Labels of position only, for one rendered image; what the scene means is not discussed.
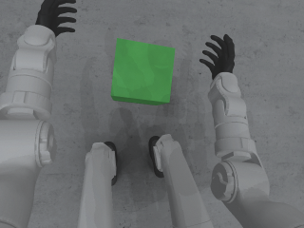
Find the robot right shin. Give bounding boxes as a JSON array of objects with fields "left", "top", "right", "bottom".
[{"left": 156, "top": 134, "right": 181, "bottom": 171}]

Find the right robot foot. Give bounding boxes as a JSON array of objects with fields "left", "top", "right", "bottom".
[{"left": 148, "top": 136, "right": 164, "bottom": 178}]

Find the right robot upper arm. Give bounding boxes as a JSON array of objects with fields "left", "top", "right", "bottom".
[{"left": 210, "top": 160, "right": 304, "bottom": 228}]

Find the robot right forearm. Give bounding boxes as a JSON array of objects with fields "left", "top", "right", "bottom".
[{"left": 207, "top": 72, "right": 270, "bottom": 194}]

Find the carton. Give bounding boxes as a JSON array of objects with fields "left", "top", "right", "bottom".
[{"left": 110, "top": 38, "right": 176, "bottom": 105}]

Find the robot left forearm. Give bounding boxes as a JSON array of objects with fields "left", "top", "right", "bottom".
[{"left": 0, "top": 25, "right": 57, "bottom": 121}]

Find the left robot hand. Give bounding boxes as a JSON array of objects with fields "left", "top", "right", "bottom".
[{"left": 35, "top": 0, "right": 77, "bottom": 38}]

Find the left robot upper arm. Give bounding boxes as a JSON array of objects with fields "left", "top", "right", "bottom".
[{"left": 0, "top": 120, "right": 57, "bottom": 228}]

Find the right robot hand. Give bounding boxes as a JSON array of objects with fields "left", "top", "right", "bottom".
[{"left": 199, "top": 34, "right": 236, "bottom": 80}]

